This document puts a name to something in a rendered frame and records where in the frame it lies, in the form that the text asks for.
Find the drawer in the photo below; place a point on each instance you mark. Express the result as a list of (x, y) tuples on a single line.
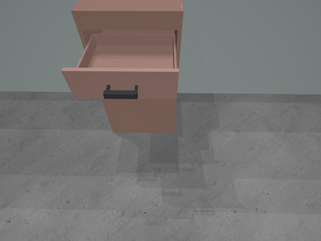
[(123, 61)]

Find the cabinet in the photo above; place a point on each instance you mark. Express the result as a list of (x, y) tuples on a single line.
[(133, 17)]

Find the handle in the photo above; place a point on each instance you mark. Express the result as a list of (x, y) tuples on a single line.
[(120, 94)]

